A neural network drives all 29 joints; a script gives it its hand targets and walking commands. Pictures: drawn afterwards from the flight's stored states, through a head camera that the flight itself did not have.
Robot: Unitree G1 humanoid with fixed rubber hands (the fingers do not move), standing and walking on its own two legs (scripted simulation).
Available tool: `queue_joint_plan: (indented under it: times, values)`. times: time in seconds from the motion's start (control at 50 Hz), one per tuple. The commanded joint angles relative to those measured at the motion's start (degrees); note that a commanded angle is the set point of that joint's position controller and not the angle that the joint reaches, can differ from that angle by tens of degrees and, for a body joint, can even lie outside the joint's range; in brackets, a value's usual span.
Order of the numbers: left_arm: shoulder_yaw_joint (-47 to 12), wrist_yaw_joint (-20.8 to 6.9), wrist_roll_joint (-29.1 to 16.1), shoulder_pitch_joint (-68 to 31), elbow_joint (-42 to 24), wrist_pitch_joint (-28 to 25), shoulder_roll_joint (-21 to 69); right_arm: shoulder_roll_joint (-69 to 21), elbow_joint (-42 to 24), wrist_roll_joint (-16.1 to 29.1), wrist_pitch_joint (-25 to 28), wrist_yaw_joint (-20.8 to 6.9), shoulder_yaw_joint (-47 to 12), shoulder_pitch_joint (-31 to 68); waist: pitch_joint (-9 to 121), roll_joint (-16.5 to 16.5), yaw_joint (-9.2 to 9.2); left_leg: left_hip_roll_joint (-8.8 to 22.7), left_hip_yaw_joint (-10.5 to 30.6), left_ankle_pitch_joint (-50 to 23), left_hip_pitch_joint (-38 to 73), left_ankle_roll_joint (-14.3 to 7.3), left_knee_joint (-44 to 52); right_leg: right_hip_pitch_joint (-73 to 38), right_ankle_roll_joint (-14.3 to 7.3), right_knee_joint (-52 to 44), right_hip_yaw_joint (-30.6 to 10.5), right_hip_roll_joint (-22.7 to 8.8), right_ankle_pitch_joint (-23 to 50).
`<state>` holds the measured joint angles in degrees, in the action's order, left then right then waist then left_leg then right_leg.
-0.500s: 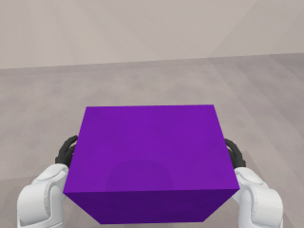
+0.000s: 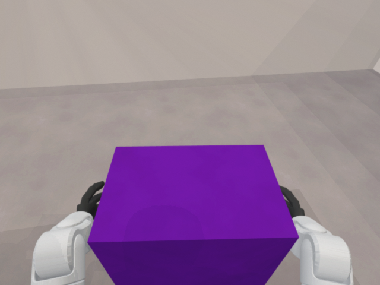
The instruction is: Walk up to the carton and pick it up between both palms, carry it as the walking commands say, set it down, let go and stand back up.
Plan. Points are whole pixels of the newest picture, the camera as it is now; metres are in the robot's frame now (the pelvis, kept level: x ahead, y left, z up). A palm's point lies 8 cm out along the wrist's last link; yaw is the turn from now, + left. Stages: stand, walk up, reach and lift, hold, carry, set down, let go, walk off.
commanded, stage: carry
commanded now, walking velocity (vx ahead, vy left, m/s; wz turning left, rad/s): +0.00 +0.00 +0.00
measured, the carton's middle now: (191, 226) +0.27 +0.00 +0.02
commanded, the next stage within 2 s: none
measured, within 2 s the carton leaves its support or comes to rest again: neither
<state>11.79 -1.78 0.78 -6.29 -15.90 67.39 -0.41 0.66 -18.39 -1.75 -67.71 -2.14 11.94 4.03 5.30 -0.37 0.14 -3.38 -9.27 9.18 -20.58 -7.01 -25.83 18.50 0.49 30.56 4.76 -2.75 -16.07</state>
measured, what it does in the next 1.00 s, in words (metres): shifts its weight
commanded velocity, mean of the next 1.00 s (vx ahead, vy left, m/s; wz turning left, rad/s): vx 0.00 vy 0.00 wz -0.19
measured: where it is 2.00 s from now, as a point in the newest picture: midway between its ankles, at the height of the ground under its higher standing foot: outside the picture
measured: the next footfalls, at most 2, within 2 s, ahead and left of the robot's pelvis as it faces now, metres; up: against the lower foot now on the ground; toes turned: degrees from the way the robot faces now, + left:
left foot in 1.70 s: +0.04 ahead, +0.05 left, +0.00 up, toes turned -20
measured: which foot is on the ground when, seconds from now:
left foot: down 0.00-1.00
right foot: down 0.00-1.00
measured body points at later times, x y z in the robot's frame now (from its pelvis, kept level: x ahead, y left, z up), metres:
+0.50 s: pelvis +0.02 -0.04 +0.00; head -0.02 -0.05 +0.45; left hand +0.28 +0.14 +0.08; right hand +0.27 -0.25 +0.07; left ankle +0.06 +0.03 -0.73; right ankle +0.01 -0.13 -0.73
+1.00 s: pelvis +0.03 -0.07 -0.01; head +0.02 -0.07 +0.44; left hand +0.31 +0.11 +0.06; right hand +0.28 -0.28 +0.07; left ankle +0.06 +0.04 -0.73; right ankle +0.01 -0.13 -0.73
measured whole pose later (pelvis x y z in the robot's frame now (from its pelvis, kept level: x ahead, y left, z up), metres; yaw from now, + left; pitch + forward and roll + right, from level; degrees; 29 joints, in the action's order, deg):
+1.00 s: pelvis +0.03 -0.07 -0.01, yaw -3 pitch +3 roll +1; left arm 12.1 -1.9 0.4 -6.3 -17.8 66.3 -0.6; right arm -0.6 -19.5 -1.4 -66.2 -2.1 12.9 4.5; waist 5.7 1.7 0.6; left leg 3.4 -9.3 16.0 -21.4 0.5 -34.7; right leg 18.4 -5.5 34.9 3.7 3.4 -19.7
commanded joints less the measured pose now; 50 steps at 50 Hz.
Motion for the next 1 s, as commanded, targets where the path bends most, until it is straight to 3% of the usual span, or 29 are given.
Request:
queue_joint_plan:
  times: [0.0,0.04,0.08,0.1,0.14,0.18,0.2,0.26,0.34,0.38,0.4,0.42,0.46,0.48,0.5,0.54,0.6,0.62,0.64,0.68,0.7,0.72,0.78,0.84,0.88,0.9,0.94,0.96,0.98]
  values:
    - [-44.1,-9.8,-16.7,-22.9,-11.9,-0.6,46.2,-42.7,-13.5,18.5,1.3,-10.2,-43.8,27.8,16.4,-3.8,-0.76,17.0,18.1,0.8,12.0,6.0,11.7,-1.3,-0.8,0.8,-0.9,0.3,-2.4]
    - [-43.7,-9.8,-15.8,-20.4,-11.4,-0.7,45.9,-42.5,-14.0,18.1,1.3,-9.9,-44.4,26.8,18.0,-0.2,-0.63,16.8,17.1,-3.2,13.3,5.1,9.5,-3.0,-0.9,-1.2,-2.5,-0.9,-0.2]
    - [-44.0,-9.8,-15.6,-19.7,-11.2,-0.7,45.0,-41.1,-12.8,17.0,1.2,-9.8,-43.5,23.9,17.9,-3.6,-0.50,16.2,15.9,-7.3,14.5,5.0,8.2,-3.1,-1.0,-1.5,-3.5,-1.4,1.1]
    - [-43.6,-9.9,-15.2,-19.4,-11.0,-0.8,45.2,-41.1,-13.0,16.7,1.4,-9.8,-43.8,24.9,18.2,-1.1,-0.40,16.2,15.9,-7.2,13.3,4.7,7.8,-4.5,-1.0,-2.4,-3.7,-1.5,2.2]
    - [-43.0,-10.2,-14.6,-18.8,-10.1,-1.1,43.9,-40.5,-12.1,16.9,1.7,-10.1,-43.9,25.3,16.4,-3.6,-0.35,15.2,15.6,-1.5,9.3,4.5,8.9,-5.8,-1.0,-2.2,-4.2,-2.2,1.9]
    - [-43.9,-10.2,-14.8,-21.1,-10.7,-1.5,44.9,-40.6,-13.2,16.6,2.0,-10.2,-44.5,26.4,12.5,-2.1,-0.43,14.3,14.8,3.6,6.9,5.1,10.0,-4.7,-1.1,-2.6,-4.3,-2.1,2.1]
    - [-43.5,-10.2,-14.1,-20.7,-9.8,-1.3,44.1,-40.0,-12.2,16.6,1.9,-10.4,-44.1,27.1,11.0,-3.3,-0.58,13.6,14.9,6.5,5.1,5.6,10.4,-4.0,-1.2,-2.8,-4.7,-2.0,1.4]
    - [-43.4,-10.1,-14.9,-24.3,-10.7,-1.3,43.3,-41.8,-9.0,17.1,1.9,-10.4,-43.9,27.6,9.7,1.2,-0.71,12.5,13.2,4.2,3.6,4.5,7.0,-4.6,-1.5,-5.2,-6.1,-3.5,3.5]
    - [-40.8,-10.2,-12.6,-19.2,-4.1,-0.8,42.6,-39.8,-6.5,16.1,1.6,-10.2,-43.0,27.5,8.1,1.4,-0.67,10.7,11.9,2.8,3.6,4.0,4.8,-2.4,-3.0,-7.8,-8.6,-4.6,2.0]
    - [-40.2,-10.5,-12.8,-20.2,-3.7,-1.0,42.7,-39.8,-7.0,16.1,1.9,-10.0,-43.1,28.5,9.3,2.6,-0.60,10.6,11.1,-2.2,5.4,3.7,2.7,-3.2,-3.3,-7.9,-8.8,-5.2,6.3]
    - [-40.6,-10.5,-13.5,-21.8,-3.8,-1.1,43.2,-40.7,-4.8,15.9,1.8,-10.0,-42.5,27.6,9.2,1.2,-0.57,10.2,10.6,-1.9,4.9,3.8,2.2,-3.5,-3.5,-8.3,-8.4,-5.4,7.4]
    - [-40.6,-10.5,-13.7,-22.0,-4.1,-1.3,43.7,-41.1,-7.9,17.4,2.0,-10.1,-44.0,30.6,10.6,3.1,-0.69,10.6,10.5,-3.0,6.0,3.8,2.2,-4.1,-3.4,-7.4,-7.9,-5.3,7.7]
    - [-40.8,-10.5,-14.2,-23.1,-4.1,-1.0,44.1,-41.6,-6.4,17.5,1.9,-10.1,-43.1,30.2,9.4,0.6,-0.61,10.5,10.1,-2.5,5.9,4.0,2.2,-2.9,-3.7,-7.8,-8.3,-5.4,7.0]
    - [-40.8,-10.5,-14.2,-23.1,-4.9,-1.1,43.4,-41.7,-6.2,17.3,1.7,-10.1,-43.5,29.1,8.4,2.4,-0.60,10.4,10.4,-1.8,5.4,4.2,2.3,-2.6,-3.6,-8.3,-8.1,-5.0,5.9]
    - [-41.3,-10.3,-14.6,-23.9,-6.4,-1.2,43.5,-42.2,-6.5,17.6,1.9,-10.1,-43.1,29.5,9.3,0.3,-0.60,10.3,10.3,-2.0,5.5,3.9,2.0,-3.6,-3.7,-8.3,-8.0,-5.1,7.3]
    - [-41.3,-10.6,-15.4,-24.4,-7.7,-1.4,43.6,-42.9,-7.5,18.0,1.8,-9.9,-44.1,28.8,10.7,2.6,-0.66,10.4,9.4,-2.0,6.2,4.2,0.7,-4.5,-4.1,-7.9,-7.9,-5.5,10.2]
    - [-42.1,-10.5,-15.8,-24.6,-8.6,-1.4,45.5,-43.0,-11.4,18.6,2.0,-9.5,-44.6,31.8,13.0,1.7,-0.71,10.6,9.3,-3.6,6.6,4.2,-0.2,-6.8,-5.0,-7.3,-7.9,-5.6,13.2]
    - [-41.4,-10.5,-15.4,-23.4,-7.5,-1.2,45.0,-43.2,-9.8,18.5,1.9,-9.6,-43.9,29.9,13.2,0.9,-0.59,10.4,9.4,-4.2,6.9,4.1,-0.7,-7.3,-5.1,-6.7,-7.6,-5.7,14.4]
    - [-41.4,-10.5,-15.8,-22.5,-7.7,-1.4,45.5,-43.1,-11.9,19.0,2.3,-9.3,-44.7,31.4,14.5,2.5,-0.58,10.4,9.0,-5.4,7.8,4.1,-1.8,-7.8,-5.2,-6.3,-8.4,-6.2,18.5]
    - [-42.1,-10.5,-15.8,-23.0,-8.0,-1.4,45.1,-42.6,-10.4,18.1,2.0,-9.5,-43.7,29.0,14.9,1.2,-0.70,10.9,9.3,-7.2,8.1,4.3,-1.9,-7.9,-5.4,-5.3,-7.3,-5.5,18.4]
    - [-41.5,-10.7,-15.6,-21.8,-7.7,-1.2,44.7,-42.8,-9.7,18.0,1.9,-9.6,-43.7,28.6,14.6,2.7,-0.48,10.9,8.4,-6.1,8.7,4.6,-2.3,-7.3,-5.0,-5.9,-8.6,-6.1,21.1]
    - [-42.1,-10.9,-15.8,-21.5,-8.8,-1.3,44.8,-42.9,-11.4,18.1,2.1,-9.6,-44.0,28.8,15.9,1.4,-0.51,11.2,8.2,-8.1,9.0,4.7,-3.0,-8.2,-5.1,-4.4,-9.0,-6.3,22.9]
    - [-43.2,-11.2,-16.8,-21.4,-10.2,-1.1,44.6,-43.1,-12.8,17.7,2.0,-9.3,-44.1,29.0,15.0,4.2,-0.22,11.4,5.7,-6.1,6.3,6.3,-7.9,-8.3,-5.0,-1.7,-11.1,-7.9,34.3]
    - [-43.8,-11.5,-17.6,-22.9,-10.3,-1.0,43.4,-42.8,-10.8,17.4,1.9,-9.1,-43.5,27.6,12.0,6.4,-0.01,9.0,2.5,8.4,-0.2,8.5,-10.9,-8.2,-6.4,-3.2,-17.1,-11.3,39.0]
    - [-43.9,-11.4,-18.3,-27.0,-11.2,-0.9,41.5,-43.0,-8.7,17.8,1.7,-8.8,-43.6,29.6,10.6,7.6,-0.20,7.8,1.8,11.6,-1.6,9.1,-9.7,-8.3,-7.5,-3.2,-18.2,-11.3,39.1]
    - [-44.8,-11.3,-18.7,-28.2,-10.6,-0.9,42.1,-42.2,-9.9,18.2,1.8,-8.8,-43.9,31.2,11.1,6.7,-0.50,7.9,1.5,9.4,1.2,9.2,-7.0,-6.6,-7.7,-1.8,-17.1,-10.4,37.1]
    - [-44.4,-11.2,-17.9,-26.2,-9.4,-0.5,42.6,-43.1,-8.8,18.1,1.5,-9.0,-43.2,29.8,10.9,3.3,-0.57,10.3,3.1,3.4,7.4,8.7,-5.4,-0.1,-5.8,-0.9,-16.2,-8.4,30.8]
    - [-43.5,-11.2,-16.9,-20.4,-8.1,0.2,43.8,-43.0,-7.8,16.9,1.3,-9.2,-41.8,24.2,11.6,-0.7,-0.54,13.5,5.0,-4.9,10.9,8.0,-5.2,2.7,-4.5,2.5,-13.3,-6.3,26.1]
    - [-43.9,-11.3,-17.7,-23.9,-9.0,-0.3,44.8,-43.0,-10.2,17.9,1.8,-9.3,-43.1,29.0,13.8,-5.1,-0.45,18.6,9.6,-11.3,14.9,6.0,-5.0,5.9,-2.6,5.7,-11.3,-3.4,18.3]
